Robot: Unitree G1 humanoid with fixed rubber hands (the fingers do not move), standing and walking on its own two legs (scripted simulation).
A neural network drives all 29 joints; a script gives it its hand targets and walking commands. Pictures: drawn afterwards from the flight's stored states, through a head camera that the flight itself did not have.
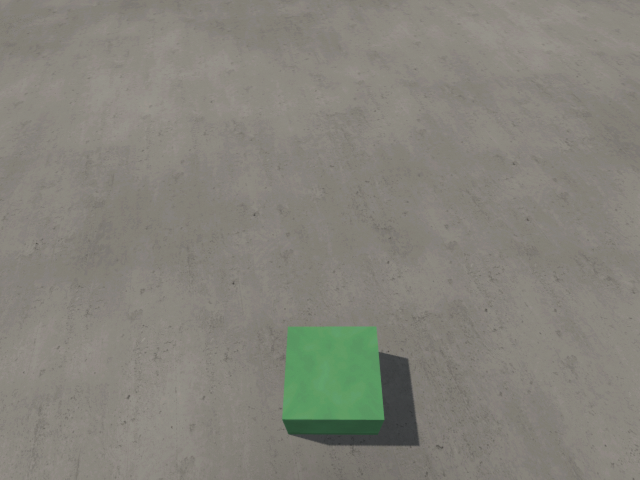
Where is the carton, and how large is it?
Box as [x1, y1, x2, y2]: [282, 326, 383, 434]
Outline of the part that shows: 375,326 288,327 282,419 288,433 377,434 383,421 383,409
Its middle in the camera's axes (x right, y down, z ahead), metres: +0.04 +0.41 +1.13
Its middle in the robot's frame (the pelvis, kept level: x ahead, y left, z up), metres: +0.45 +0.02 -0.68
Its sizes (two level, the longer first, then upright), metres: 0.257 0.251 0.181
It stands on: the floor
